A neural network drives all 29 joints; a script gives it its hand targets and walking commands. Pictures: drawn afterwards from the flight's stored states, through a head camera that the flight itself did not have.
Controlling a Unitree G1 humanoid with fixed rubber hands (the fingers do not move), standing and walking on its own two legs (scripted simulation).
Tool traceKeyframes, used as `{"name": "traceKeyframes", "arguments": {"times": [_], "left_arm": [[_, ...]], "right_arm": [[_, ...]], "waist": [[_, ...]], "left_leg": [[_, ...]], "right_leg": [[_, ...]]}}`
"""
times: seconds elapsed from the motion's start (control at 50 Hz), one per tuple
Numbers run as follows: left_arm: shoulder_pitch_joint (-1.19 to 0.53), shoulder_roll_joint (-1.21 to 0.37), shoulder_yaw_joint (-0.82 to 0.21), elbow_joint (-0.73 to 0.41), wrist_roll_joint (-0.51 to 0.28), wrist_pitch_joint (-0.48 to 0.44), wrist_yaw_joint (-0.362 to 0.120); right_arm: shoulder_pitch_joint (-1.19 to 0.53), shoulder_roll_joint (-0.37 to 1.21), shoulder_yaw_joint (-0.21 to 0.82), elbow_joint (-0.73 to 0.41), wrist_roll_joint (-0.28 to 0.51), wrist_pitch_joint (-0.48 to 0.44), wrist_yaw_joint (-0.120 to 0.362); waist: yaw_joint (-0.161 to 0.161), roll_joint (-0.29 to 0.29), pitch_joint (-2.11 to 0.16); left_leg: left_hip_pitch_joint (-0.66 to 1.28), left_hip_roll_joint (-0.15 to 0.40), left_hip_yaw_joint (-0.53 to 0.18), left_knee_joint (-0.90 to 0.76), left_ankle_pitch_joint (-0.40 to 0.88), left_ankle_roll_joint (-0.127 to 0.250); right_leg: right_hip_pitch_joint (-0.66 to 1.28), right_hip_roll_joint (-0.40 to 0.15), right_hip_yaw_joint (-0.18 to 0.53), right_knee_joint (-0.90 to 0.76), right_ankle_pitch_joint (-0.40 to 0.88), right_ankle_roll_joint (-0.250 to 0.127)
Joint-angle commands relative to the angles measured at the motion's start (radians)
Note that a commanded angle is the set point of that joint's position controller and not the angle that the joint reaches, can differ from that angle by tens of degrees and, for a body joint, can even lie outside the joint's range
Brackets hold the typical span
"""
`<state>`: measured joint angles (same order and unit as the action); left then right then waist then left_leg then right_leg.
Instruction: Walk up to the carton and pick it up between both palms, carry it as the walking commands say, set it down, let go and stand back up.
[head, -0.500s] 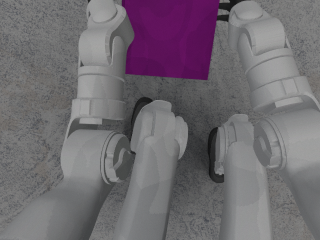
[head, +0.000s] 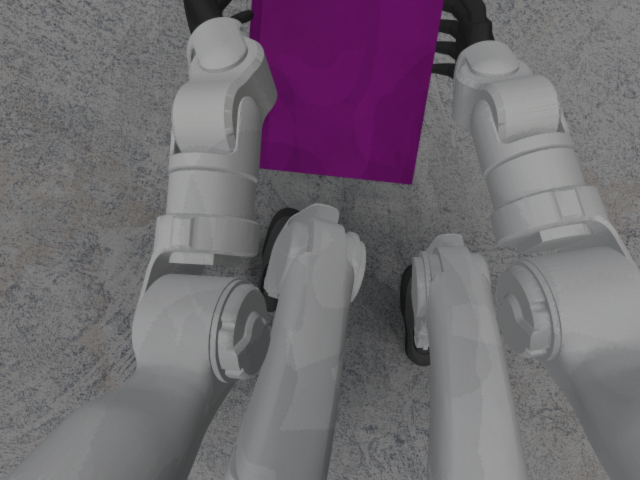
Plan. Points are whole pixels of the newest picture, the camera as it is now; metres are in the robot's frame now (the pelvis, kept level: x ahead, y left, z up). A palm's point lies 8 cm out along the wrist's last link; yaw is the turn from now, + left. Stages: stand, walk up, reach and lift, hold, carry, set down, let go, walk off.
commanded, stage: reach and lift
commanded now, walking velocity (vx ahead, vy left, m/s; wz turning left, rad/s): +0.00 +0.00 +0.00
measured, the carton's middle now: (328, 52) +0.53 +0.11 -0.19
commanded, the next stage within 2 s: none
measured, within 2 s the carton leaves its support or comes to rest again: neither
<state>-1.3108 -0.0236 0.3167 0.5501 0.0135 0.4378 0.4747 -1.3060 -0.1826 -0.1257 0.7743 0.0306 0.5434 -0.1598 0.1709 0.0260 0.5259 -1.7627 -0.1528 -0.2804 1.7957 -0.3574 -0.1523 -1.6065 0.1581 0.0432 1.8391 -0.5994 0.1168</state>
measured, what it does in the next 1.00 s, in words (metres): rises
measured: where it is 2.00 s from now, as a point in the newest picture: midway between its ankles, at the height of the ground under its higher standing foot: (348, 304)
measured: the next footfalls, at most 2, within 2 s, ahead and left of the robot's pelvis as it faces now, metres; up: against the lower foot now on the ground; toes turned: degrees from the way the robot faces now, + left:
none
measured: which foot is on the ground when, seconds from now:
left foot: down 0.00-1.00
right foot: down 0.00-1.00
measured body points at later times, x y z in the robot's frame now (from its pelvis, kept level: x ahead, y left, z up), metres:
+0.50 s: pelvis +0.02 -0.01 +0.06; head +0.32 +0.06 +0.37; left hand +0.50 +0.20 -0.03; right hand +0.53 -0.04 -0.07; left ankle +0.19 +0.14 -0.45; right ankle +0.13 -0.16 -0.45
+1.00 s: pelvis +0.00 -0.02 +0.10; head +0.28 +0.05 +0.44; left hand +0.47 +0.20 +0.04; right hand +0.51 -0.05 +0.00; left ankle +0.19 +0.14 -0.45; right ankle +0.13 -0.16 -0.45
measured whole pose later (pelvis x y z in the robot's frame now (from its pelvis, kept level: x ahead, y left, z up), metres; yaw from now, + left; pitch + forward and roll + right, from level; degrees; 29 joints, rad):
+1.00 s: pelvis +0.00 -0.02 +0.10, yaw +3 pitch +12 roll -4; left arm -1.13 -0.09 0.32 0.48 0.04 0.44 0.46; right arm -1.14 -0.12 -0.15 0.69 -0.03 0.57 -0.15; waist 0.14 0.01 0.52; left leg -1.32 -0.11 -0.25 1.43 -0.31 -0.15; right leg -1.21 0.14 0.09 1.50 -0.51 0.09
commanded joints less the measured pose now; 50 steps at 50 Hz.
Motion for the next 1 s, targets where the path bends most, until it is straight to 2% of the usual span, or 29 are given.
{"name": "traceKeyframes", "arguments": {"times": [0.0, 0.04, 0.08, 0.14, 0.18, 0.22, 0.24, 0.3, 0.34, 0.36, 0.38, 0.42, 0.44, 0.46, 0.48, 0.5, 0.52, 0.56, 0.58, 0.62, 0.66, 0.68, 0.72, 0.76, 0.78, 0.82, 0.86, 0.94, 0.98], "left_arm": [[-0.621, -1.139, -0.606, 0.067, -0.225, 0.081, -0.549], [-0.568, -1.196, -0.660, 0.010, -0.242, 0.079, -0.548], [-0.593, -1.161, -0.614, 0.073, -0.228, 0.084, -0.550], [-0.579, -1.189, -0.672, -0.019, -0.244, 0.081, -0.551], [-0.552, -1.165, -0.609, 0.081, -0.210, 0.084, -0.555], [-0.552, -1.167, -0.645, -0.004, -0.215, 0.077, -0.558], [-0.508, -1.159, -0.607, 0.065, -0.191, 0.084, -0.562], [-0.529, -1.164, -0.667, -0.044, -0.221, 0.080, -0.565], [-0.497, -1.147, -0.630, 0.013, -0.198, 0.077, -0.568], [-0.477, -1.180, -0.672, -0.013, -0.222, 0.079, -0.571], [-0.452, -1.147, -0.625, 0.042, -0.186, 0.081, -0.568], [-0.454, -1.166, -0.689, -0.042, -0.217, 0.078, -0.568], [-0.462, -1.162, -0.695, -0.047, -0.224, 0.075, -0.570], [-0.433, -1.159, -0.686, -0.047, -0.207, 0.081, -0.569], [-0.421, -1.177, -0.716, -0.051, -0.224, 0.078, -0.567], [-0.419, -1.174, -0.701, -0.035, -0.209, 0.078, -0.565], [-0.398, -1.167, -0.680, 0.005, -0.187, 0.078, -0.566], [-0.396, -1.189, -0.705, -0.040, -0.197, 0.068, -0.566], [-0.380, -1.163, -0.671, -0.004, -0.176, 0.068, -0.566], [-0.357, -1.189, -0.711, -0.008, -0.190, 0.068, -0.570], [-0.385, -1.206, -0.734, -0.063, -0.221, 0.070, -0.565], [-0.387, -1.198, -0.707, -0.001, -0.205, 0.073, -0.564], [-0.422, -1.199, -0.734, -0.047, -0.206, 0.065, -0.562], [-0.398, -1.190, -0.694, -0.001, -0.171, 0.064, -0.560], [-0.388, -1.212, -0.727, -0.023, -0.196, 0.071, -0.560], [-0.401, -1.205, -0.702, 0.006, -0.183, 0.075, -0.560], [-0.402, -1.202, -0.697, 0.003, -0.186, 0.077, -0.559], [-0.464, -1.209, -0.693, -0.010, -0.208, 0.079, -0.559], [-0.439, -1.211, -0.663, 0.071, -0.187, 0.090, -0.566]], "right_arm": [[-1.223, 0.970, 0.351, -0.568, 0.217, -0.209, 0.290], [-1.212, 0.994, 0.406, -0.671, 0.239, -0.219, 0.287], [-1.197, 0.960, 0.348, -0.578, 0.205, -0.209, 0.284], [-1.189, 1.006, 0.409, -0.655, 0.230, -0.210, 0.285], [-1.131, 0.985, 0.341, -0.552, 0.182, -0.206, 0.281], [-1.170, 1.034, 0.413, -0.664, 0.216, -0.209, 0.278], [-1.160, 1.024, 0.389, -0.639, 0.191, -0.205, 0.275], [-1.113, 1.036, 0.429, -0.674, 0.213, -0.204, 0.275], [-1.067, 1.034, 0.403, -0.603, 0.183, -0.198, 0.272], [-1.102, 1.036, 0.443, -0.712, 0.203, -0.208, 0.273], [-1.092, 1.037, 0.423, -0.644, 0.185, -0.202, 0.275], [-1.105, 1.076, 0.499, -0.745, 0.223, -0.203, 0.275], [-1.052, 1.076, 0.488, -0.706, 0.212, -0.196, 0.272], [-1.029, 1.067, 0.479, -0.688, 0.210, -0.196, 0.275], [-1.014, 1.063, 0.484, -0.699, 0.208, -0.202, 0.272], [-1.032, 1.065, 0.486, -0.705, 0.215, -0.207, 0.272], [-1.001, 1.055, 0.449, -0.647, 0.188, -0.211, 0.276], [-1.029, 1.071, 0.487, -0.722, 0.200, -0.218, 0.281], [-1.008, 1.071, 0.467, -0.684, 0.184, -0.214, 0.280], [-0.985, 1.088, 0.498, -0.717, 0.192, -0.213, 0.281], [-0.995, 1.067, 0.497, -0.736, 0.205, -0.212, 0.276], [-0.976, 1.042, 0.458, -0.671, 0.186, -0.211, 0.278], [-0.984, 1.057, 0.465, -0.669, 0.176, -0.218, 0.285], [-0.978, 1.078, 0.464, -0.642, 0.174, -0.217, 0.290], [-1.019, 1.074, 0.491, -0.728, 0.199, -0.220, 0.292], [-0.994, 1.070, 0.465, -0.661, 0.176, -0.210, 0.291], [-1.026, 1.071, 0.468, -0.682, 0.185, -0.210, 0.291], [-1.041, 1.041, 0.430, -0.669, 0.179, -0.207, 0.296], [-1.024, 1.048, 0.398, -0.611, 0.158, -0.204, 0.302]], "waist": [[-0.084, -0.001, -2.420], [-0.088, 0.023, -2.525], [-0.103, 0.015, -2.409], [-0.097, 0.013, -2.510], [-0.112, 0.013, -2.384], [-0.075, -0.004, -2.491], [-0.062, -0.014, -2.418], [-0.081, 0.010, -2.500], [-0.077, -0.005, -2.408], [-0.086, -0.024, -2.470], [-0.057, -0.032, -2.420], [-0.044, -0.053, -2.535], [-0.066, -0.055, -2.507], [-0.052, -0.024, -2.500], [-0.085, -0.034, -2.492], [-0.051, -0.006, -2.478], [-0.059, -0.015, -2.381], [-0.060, -0.030, -2.446], [-0.046, -0.038, -2.386], [-0.063, -0.054, -2.442], [-0.085, -0.014, -2.495], [-0.083, 0.002, -2.408], [-0.098, -0.014, -2.389], [-0.059, -0.007, -2.327], [-0.069, -0.017, -2.409], [-0.076, -0.012, -2.356], [-0.058, -0.015, -2.336], [-0.093, 0.004, -2.318], [-0.097, 0.006, -2.233]], "left_leg": [[1.224, 0.030, 0.292, -0.204, 0.129, 0.064], [1.310, 0.028, 0.291, -0.204, 0.190, 0.058], [1.237, 0.030, 0.292, -0.224, 0.123, 0.056], [1.312, 0.025, 0.292, -0.240, 0.186, 0.058], [1.224, 0.024, 0.306, -0.247, 0.132, 0.058], [1.268, 0.019, 0.326, -0.253, 0.196, 0.066], [1.206, 0.015, 0.329, -0.257, 0.198, 0.073], [1.278, 0.015, 0.325, -0.273, 0.240, 0.065], [1.223, 0.015, 0.329, -0.295, 0.233, 0.067], [1.286, 0.017, 0.321, -0.294, 0.273, 0.069], [1.248, 0.016, 0.327, -0.305, 0.231, 0.069], [1.327, 0.008, 0.323, -0.323, 0.306, 0.074], [1.306, 0.010, 0.328, -0.319, 0.322, 0.074], [1.315, 0.009, 0.318, -0.328, 0.329, 0.069], [1.369, 0.013, 0.302, -0.345, 0.334, 0.062], [1.349, 0.008, 0.314, -0.343, 0.330, 0.064], [1.314, 0.016, 0.313, -0.356, 0.291, 0.062], [1.363, 0.013, 0.310, -0.365, 0.316, 0.069], [1.308, 0.014, 0.320, -0.370, 0.303, 0.074], [1.349, 0.010, 0.315, -0.388, 0.351, 0.074], [1.413, 0.013, 0.305, -0.400, 0.342, 0.060], [1.387, 0.019, 0.293, -0.420, 0.280, 0.057], [1.413, 0.020, 0.294, -0.437, 0.260, 0.051], [1.385, 0.017, 0.316, -0.457, 0.217, 0.061], [1.463, 0.020, 0.301, -0.468, 0.249, 0.058], [1.422, 0.022, 0.301, -0.486, 0.208, 0.056], [1.422, 0.019, 0.299, -0.507, 0.175, 0.060], [1.447, 0.029, 0.299, -0.541, 0.082, 0.045], [1.427, 0.039, 0.295, -0.581, -0.007, 0.043]], "right_leg": [[0.251, 0.026, -0.118, -0.278, 0.041, -0.126], [0.325, 0.027, -0.116, -0.291, 0.105, -0.128], [0.274, 0.020, -0.116, -0.303, 0.049, -0.128], [0.368, 0.027, -0.109, -0.321, 0.113, -0.124], [0.341, 0.017, -0.108, -0.339, 0.070, -0.125], [0.447, 0.027, -0.096, -0.356, 0.116, -0.119], [0.432, 0.022, -0.101, -0.359, 0.113, -0.113], [0.509, 0.020, -0.088, -0.378, 0.168, -0.116], [0.503, 0.015, -0.084, -0.397, 0.152, -0.110], [0.527, 0.015, -0.083, -0.406, 0.190, -0.107], [0.500, 0.022, -0.088, -0.408, 0.141, -0.106], [0.608, 0.024, -0.088, -0.414, 0.219, -0.099], [0.602, 0.020, -0.082, -0.424, 0.232, -0.098], [0.588, 0.020, -0.082, -0.421, 0.236, -0.102], [0.582, 0.021, -0.094, -0.429, 0.253, -0.098], [0.585, 0.021, -0.079, -0.427, 0.242, -0.098], [0.534, 0.017, -0.083, -0.445, 0.202, -0.101], [0.574, 0.023, -0.082, -0.458, 0.227, -0.100], [0.571, 0.024, -0.075, -0.466, 0.213, -0.096], [0.636, 0.022, -0.082, -0.488, 0.266, -0.088], [0.636, 0.021, -0.079, -0.490, 0.257, -0.094], [0.575, 0.014, -0.079, -0.495, 0.205, -0.098], [0.574, 0.018, -0.080, -0.514, 0.198, -0.102], [0.581, 0.015, -0.074, -0.530, 0.153, -0.097], [0.621, 0.019, -0.078, -0.531, 0.189, -0.101], [0.605, 0.017, -0.078, -0.550, 0.155, -0.101], [0.622, 0.015, -0.079, -0.559, 0.144, -0.098], [0.624, 0.008, -0.070, -0.598, 0.077, -0.110], [0.609, 0.003, -0.074, -0.627, 0.014, -0.111]]}}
